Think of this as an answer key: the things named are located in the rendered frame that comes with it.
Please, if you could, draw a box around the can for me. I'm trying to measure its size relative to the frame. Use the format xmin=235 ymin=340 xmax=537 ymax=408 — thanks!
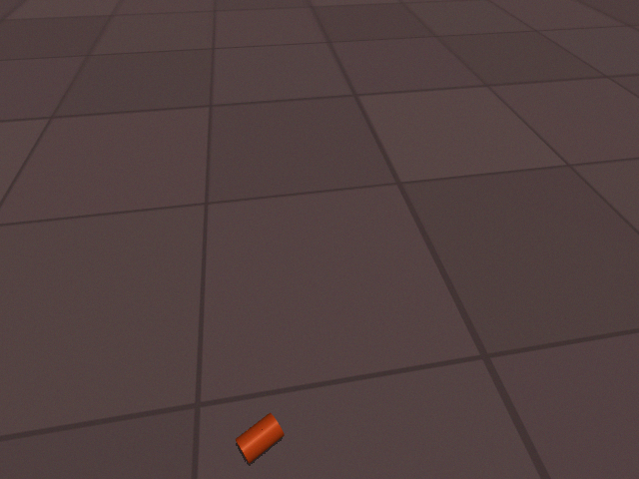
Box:
xmin=235 ymin=413 xmax=285 ymax=464

